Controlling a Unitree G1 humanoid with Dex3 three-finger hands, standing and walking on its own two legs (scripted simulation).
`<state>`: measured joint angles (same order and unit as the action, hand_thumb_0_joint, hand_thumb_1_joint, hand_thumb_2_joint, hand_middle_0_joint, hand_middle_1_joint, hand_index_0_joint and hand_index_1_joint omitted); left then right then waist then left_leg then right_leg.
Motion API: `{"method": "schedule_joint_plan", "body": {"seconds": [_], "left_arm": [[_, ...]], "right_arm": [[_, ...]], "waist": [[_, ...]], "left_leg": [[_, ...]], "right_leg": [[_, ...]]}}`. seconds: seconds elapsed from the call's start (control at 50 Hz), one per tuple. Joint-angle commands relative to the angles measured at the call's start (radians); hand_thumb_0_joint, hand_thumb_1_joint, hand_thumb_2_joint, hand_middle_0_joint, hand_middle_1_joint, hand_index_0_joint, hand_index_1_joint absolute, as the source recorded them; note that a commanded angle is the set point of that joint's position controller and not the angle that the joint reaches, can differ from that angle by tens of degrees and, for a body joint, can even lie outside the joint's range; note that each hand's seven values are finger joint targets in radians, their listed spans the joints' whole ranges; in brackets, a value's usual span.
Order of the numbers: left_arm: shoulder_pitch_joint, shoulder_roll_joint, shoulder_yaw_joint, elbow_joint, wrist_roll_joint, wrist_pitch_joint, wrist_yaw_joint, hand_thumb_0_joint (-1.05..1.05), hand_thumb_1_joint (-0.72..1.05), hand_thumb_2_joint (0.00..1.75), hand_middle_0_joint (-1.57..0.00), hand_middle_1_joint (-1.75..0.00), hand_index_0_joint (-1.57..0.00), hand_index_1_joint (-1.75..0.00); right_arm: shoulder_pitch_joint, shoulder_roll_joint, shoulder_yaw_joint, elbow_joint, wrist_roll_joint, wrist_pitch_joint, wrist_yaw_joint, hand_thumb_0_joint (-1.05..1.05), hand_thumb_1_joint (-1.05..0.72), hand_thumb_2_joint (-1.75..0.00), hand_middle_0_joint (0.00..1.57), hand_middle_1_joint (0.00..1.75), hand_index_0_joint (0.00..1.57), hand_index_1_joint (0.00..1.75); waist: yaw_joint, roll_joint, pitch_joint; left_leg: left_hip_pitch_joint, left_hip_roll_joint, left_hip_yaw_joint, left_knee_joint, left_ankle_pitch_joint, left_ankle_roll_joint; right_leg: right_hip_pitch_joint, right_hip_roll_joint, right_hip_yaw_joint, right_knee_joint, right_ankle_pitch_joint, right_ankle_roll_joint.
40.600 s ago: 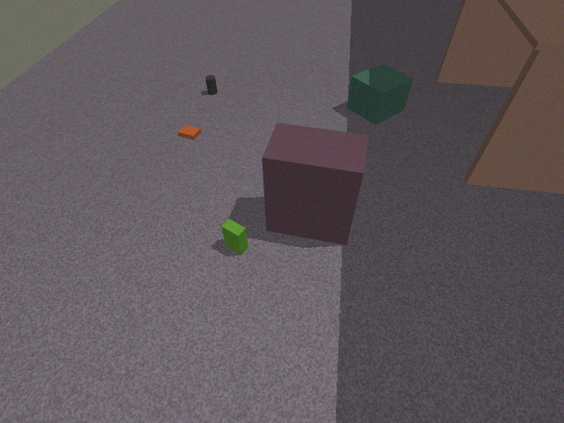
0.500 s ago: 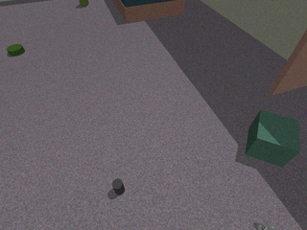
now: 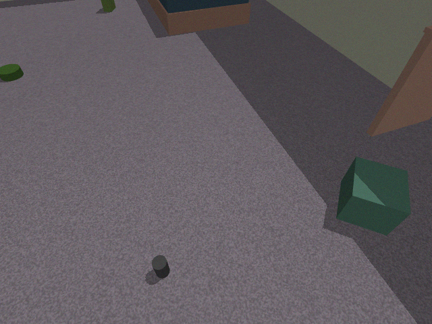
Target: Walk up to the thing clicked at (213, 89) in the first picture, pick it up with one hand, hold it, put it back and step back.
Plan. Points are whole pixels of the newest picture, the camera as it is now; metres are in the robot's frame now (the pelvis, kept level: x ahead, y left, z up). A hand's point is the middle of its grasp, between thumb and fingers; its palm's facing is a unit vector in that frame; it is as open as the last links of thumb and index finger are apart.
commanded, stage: walk up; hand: left
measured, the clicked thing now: (161, 266) +0.48 +0.26 -0.73
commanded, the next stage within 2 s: none
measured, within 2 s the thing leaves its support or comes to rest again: neither
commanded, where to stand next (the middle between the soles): +0.10 +0.01 m, yaw +1 degrees
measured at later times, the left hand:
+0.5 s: hand out of the picture +0.07 +0.26 -0.15, palm faces +0.00 -0.91 -0.41, open 7.4 cm
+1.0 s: hand out of the picture +0.15 +0.24 -0.17, palm faces -0.04 -0.90 -0.43, open 7.4 cm
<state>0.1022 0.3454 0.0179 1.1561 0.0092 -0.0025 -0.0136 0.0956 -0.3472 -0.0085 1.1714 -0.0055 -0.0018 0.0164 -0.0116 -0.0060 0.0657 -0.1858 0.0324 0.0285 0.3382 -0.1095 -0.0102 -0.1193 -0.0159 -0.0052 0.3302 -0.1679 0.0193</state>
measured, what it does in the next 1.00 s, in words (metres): steps on the spot: left foot, then right foot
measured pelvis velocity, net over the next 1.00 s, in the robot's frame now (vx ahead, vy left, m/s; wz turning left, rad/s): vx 0.04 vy -0.02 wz -0.02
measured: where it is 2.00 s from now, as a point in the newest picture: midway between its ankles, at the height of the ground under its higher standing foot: outside the picture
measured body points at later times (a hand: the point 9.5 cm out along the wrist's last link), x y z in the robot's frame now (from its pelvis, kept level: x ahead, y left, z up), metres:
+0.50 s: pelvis +0.07 -0.01 -0.01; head +0.09 -0.03 +0.44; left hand +0.07 +0.31 -0.12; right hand +0.13 -0.34 -0.14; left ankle +0.12 +0.13 -0.72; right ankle +0.02 -0.13 -0.75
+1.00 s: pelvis +0.04 -0.02 -0.03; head +0.11 -0.05 +0.41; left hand +0.15 +0.29 -0.14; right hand +0.20 -0.33 -0.16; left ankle +0.08 +0.13 -0.68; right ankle +0.04 -0.13 -0.75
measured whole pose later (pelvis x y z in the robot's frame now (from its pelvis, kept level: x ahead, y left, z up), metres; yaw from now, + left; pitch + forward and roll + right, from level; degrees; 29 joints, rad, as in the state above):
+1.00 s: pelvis +0.04 -0.02 -0.03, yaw -1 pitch -1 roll +1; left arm 0.13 0.35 0.05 0.86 0.03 0.02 0.01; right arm 0.02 -0.41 -0.06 0.83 0.01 0.09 -0.02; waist 0.01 0.04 0.19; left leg -0.56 -0.09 -0.15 1.14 -0.52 0.00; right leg -0.33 0.00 0.03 0.76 -0.41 -0.02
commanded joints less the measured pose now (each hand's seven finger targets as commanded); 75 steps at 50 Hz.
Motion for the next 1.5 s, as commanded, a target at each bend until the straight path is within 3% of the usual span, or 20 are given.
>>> {"method": "schedule_joint_plan", "body": {"seconds": [0.0, 0.08, 0.1, 0.14, 0.18, 0.24, 0.3, 0.38, 0.44, 0.5, 0.56, 0.6, 0.84, 0.88, 0.9, 0.98, 1.08, 1.22, 1.28, 1.48], "left_arm": [[-0.043, 0.209, 0.035, -0.057, -0.004, -0.017, 0.01, 0.0, 0.9, 0.9, -0.2, -0.3, -0.2, -0.3], [-0.042, 0.209, 0.036, -0.056, -0.003, -0.016, 0.009, 0.0, 0.9, 0.9, -0.2, -0.3, -0.2, -0.3], [0.009, 0.25, 0.056, -0.086, 0.021, -0.025, -0.006, 0.0, 0.9, 0.9, -0.2, -0.3, -0.2, -0.3], [0.009, 0.227, 0.057, -0.099, 0.033, -0.021, -0.014, 0.0, 0.9, 0.9, -0.2, -0.3, -0.2, -0.3], [0.033, 0.184, 0.054, -0.117, 0.031, -0.026, -0.01, 0.0, 0.9, 0.9, -0.2, -0.3, -0.2, -0.3], [0.14, 0.207, 0.069, -0.116, 0.029, -0.048, -0.007, 0.0, 0.9, 0.9, -0.2, -0.3, -0.2, -0.3], [0.209, 0.357, 0.115, -0.13, 0.05, -0.054, 0.011, 0.0, 0.9, 0.9, -0.2, -0.3, -0.2, -0.3], [0.111, 0.322, 0.107, -0.206, 0.029, -0.08, 0.029, 0.0, 0.9, 0.9, -0.2, -0.3, -0.2, -0.3], [0.075, 0.253, 0.077, -0.228, 0.014, -0.078, 0.034, 0.0, 0.9, 0.9, -0.2, -0.3, -0.2, -0.3], [0.058, 0.249, 0.074, -0.254, -0.011, -0.02, 0.043, 0.0, 0.9, 0.9, -0.2, -0.3, -0.2, -0.3], [0.08, 0.226, 0.066, -0.298, -0.038, 0.021, 0.046, 0.0, 0.9, 0.9, -0.2, -0.3, -0.2, -0.3], [0.131, 0.209, 0.069, -0.3, -0.048, 0.043, 0.055, 0.0, 0.9, 0.9, -0.2, -0.3, -0.2, -0.3], [0.189, 0.207, 0.097, -0.276, 0.003, 0.032, 0.046, 0.0, 0.9, 0.9, -0.2, -0.3, -0.2, -0.3], [0.117, 0.359, 0.134, -0.337, 0.03, 0.016, 0.043, 0.0, 0.9, 0.9, -0.2, -0.3, -0.2, -0.3], [0.082, 0.444, 0.142, -0.375, 0.037, 0.01, 0.041, 0.0, 0.9, 0.9, -0.2, -0.3, -0.2, -0.3], [-0.012, 0.295, 0.123, -0.394, 0.026, -0.008, 0.063, 0.0, 0.9, 0.9, -0.2, -0.3, -0.2, -0.3], [0.224, 0.323, 0.148, -0.385, 0.044, -0.057, 0.023, 0.0, 0.9, 0.9, -0.2, -0.3, -0.2, -0.3], [0.105, 0.285, 0.105, -0.416, 0.013, -0.041, -0.004, 0.0, 0.9, 0.9, -0.2, -0.3, -0.2, -0.3], [0.103, 0.222, 0.069, -0.404, -0.011, -0.017, 0.018, 0.0, 0.9, 0.9, -0.2, -0.3, -0.2, -0.3], [0.172, 0.238, 0.063, -0.247, -0.013, -0.019, 0.031, 0.0, 0.9, 0.9, -0.2, -0.3, -0.2, -0.3]], "right_arm": [[-0.064, -0.215, -0.035, -0.067, 0.002, -0.029, -0.015, 0.0, -0.9, -0.9, 0.2, 0.3, 0.2, 0.3], [-0.062, -0.218, -0.036, -0.067, 0.002, -0.029, -0.014, 0.0, -0.9, -0.9, 0.2, 0.3, 0.2, 0.3], [0.033, -0.287, -0.073, -0.092, -0.013, -0.032, -0.001, 0.0, -0.9, -0.9, 0.2, 0.3, 0.2, 0.3], [0.06, -0.302, -0.091, -0.1, -0.03, -0.025, 0.006, 0.0, -0.9, -0.9, 0.2, 0.3, 0.2, 0.3], [0.045, -0.297, -0.106, -0.138, -0.03, -0.029, 0.003, 0.0, -0.9, -0.9, 0.2, 0.3, 0.2, 0.3], [-0.023, -0.273, -0.103, -0.208, -0.025, -0.023, 0.01, 0.0, -0.9, -0.9, 0.2, 0.3, 0.2, 0.3], [-0.103, -0.186, -0.08, -0.268, -0.032, 0.005, 0.013, 0.0, -0.9, -0.9, 0.2, 0.3, 0.2, 0.3], [0.055, -0.24, -0.103, -0.24, -0.024, -0.002, 0.022, 0.0, -0.9, -0.9, 0.2, 0.3, 0.2, 0.3], [0.078, -0.176, -0.076, -0.222, -0.014, 0.0, 0.014, 0.0, -0.9, -0.9, 0.2, 0.3, 0.2, 0.3], [0.083, -0.192, -0.071, -0.209, -0.005, -0.003, -0.012, 0.0, -0.9, -0.9, 0.2, 0.3, 0.2, 0.3], [0.117, -0.29, -0.102, -0.231, -0.002, -0.007, -0.032, 0.0, -0.9, -0.9, 0.2, 0.3, 0.2, 0.3], [0.147, -0.362, -0.121, -0.263, 0.015, -0.003, -0.04, 0.0, -0.9, -0.9, 0.2, 0.3, 0.2, 0.3], [-0.06, -0.278, -0.103, -0.4, 0.001, 0.059, -0.04, 0.0, -0.9, -0.9, 0.2, 0.3, 0.2, 0.3], [-0.016, -0.165, -0.073, -0.421, 0.018, 0.065, -0.037, 0.0, -0.9, -0.9, 0.2, 0.3, 0.2, 0.3], [-0.081, -0.222, -0.094, -0.433, 0.009, 0.07, -0.057, 0.0, -0.9, -0.9, 0.2, 0.3, 0.2, 0.3], [0.039, -0.241, -0.099, -0.386, 0.019, 0.057, -0.048, 0.0, -0.9, -0.9, 0.2, 0.3, 0.2, 0.3], [-0.049, -0.274, -0.106, -0.413, -0.018, -0.003, 0.014, 0.0, -0.9, -0.9, 0.2, 0.3, 0.2, 0.3], [0.16, -0.199, -0.099, -0.321, -0.018, -0.048, 0.021, 0.0, -0.9, -0.9, 0.2, 0.3, 0.2, 0.3], [0.158, -0.347, -0.112, -0.35, -0.024, -0.057, -0.011, 0.0, -0.9, -0.9, 0.2, 0.3, 0.2, 0.3], [0.02, -0.281, -0.076, -0.34, 0.008, -0.02, -0.03, 0.0, -0.9, -0.9, 0.2, 0.3, 0.2, 0.3]], "waist": [[0.006, 0.026, -0.082], [0.005, 0.028, -0.085], [-0.006, 0.043, -0.178], [-0.02, 0.108, -0.028], [-0.006, 0.116, 0.033], [0.047, 0.094, -0.099], [0.104, -0.17, 0.086], [0.017, -0.079, 0.084], [-0.002, -0.104, 0.0], [0.006, -0.189, 0.001], [-0.018, 0.024, -0.136], [-0.035, 0.238, -0.276], [0.056, 0.167, -0.196], [0.034, -0.251, -0.099], [0.08, -0.279, -0.102], [-0.001, -0.101, -0.11], [0.14, -0.214, -0.09], [-0.019, -0.124, -0.035], [-0.039, 0.156, -0.067], [0.028, 0.207, -0.03]], "left_leg": [[0.035, 0.109, -0.122, -0.076, -0.084, 0.026], [0.032, 0.114, -0.126, -0.084, -0.092, 0.027], [0.083, 0.066, -0.105, -0.054, -0.507, 0.069], [0.064, 0.108, -0.203, -0.113, -0.712, 0.095], [0.064, 0.242, -0.314, -0.158, -0.515, 0.156], [-0.059, 0.165, -0.207, -0.045, -0.473, 0.139], [-0.477, -0.061, -0.019, 0.481, -0.424, 0.014], [-0.428, 0.037, -0.18, 0.55, -0.263, 0.011], [-0.173, 0.034, -0.126, 0.369, -0.244, -0.001], [-0.14, -0.053, 0.021, 0.285, -0.088, 0.017], [0.102, 0.07, -0.078, 0.164, 0.725, 0.084], [0.212, 0.337, -0.408, 0.128, 1.043, 0.298], [-0.094, 0.18, -0.196, 0.35, 0.373, 0.17], [-0.392, -0.085, -0.08, 0.615, -0.352, 0.033], [-0.338, -0.135, -0.192, 0.855, -0.597, 0.029], [-0.396, -0.138, -0.238, 1.006, -0.373, -0.005], [-0.536, -0.063, -0.135, 0.564, -0.391, 0.001], [0.093, -0.086, 0.024, 0.109, -0.132, 0.031], [0.043, 0.33, -0.548, -0.065, -0.228, 0.23], [-0.029, 0.187, -0.15, 0.165, 0.42, 0.162]], "right_leg": [[-0.044, -0.104, 0.095, -0.077, -0.02, -0.041], [-0.037, -0.104, 0.091, -0.068, -0.005, -0.038], [-0.032, -0.044, 0.058, -0.02, -0.403, -0.068], [-0.261, -0.017, 0.042, 0.086, -0.53, -0.06], [-0.275, -0.001, -0.018, 0.234, -0.229, -0.049], [-0.024, -0.011, 0.017, 0.131, -0.224, -0.066], [0.032, -0.327, 0.56, -0.279, -0.715, -0.195], [0.068, -0.28, 0.332, -0.183, -0.205, -0.213], [0.006, -0.221, 0.085, 0.002, 0.555, -0.176], [0.001, -0.157, 0.034, 0.191, 0.756, -0.134], [-0.121, -0.015, -0.03, 0.459, 0.353, -0.032], [-0.215, 0.102, 0.052, 0.787, -0.5, -0.023], [-0.07, 0.032, -0.01, 0.228, -0.088, -0.028], [-0.074, -0.328, 0.468, 0.051, 0.236, -0.153], [-0.218, -0.456, 0.617, 0.055, 0.436, -0.348], [-0.055, -0.243, 0.256, 0.222, 0.476, -0.23], [0.264, -0.277, 0.43, 0.019, -0.489, -0.276], [-0.231, -0.166, 0.122, 0.154, -0.075, -0.168], [-0.338, 0.003, 0.08, 0.535, -0.425, -0.03], [-0.129, 0.003, -0.015, 0.308, -0.153, -0.029]]}}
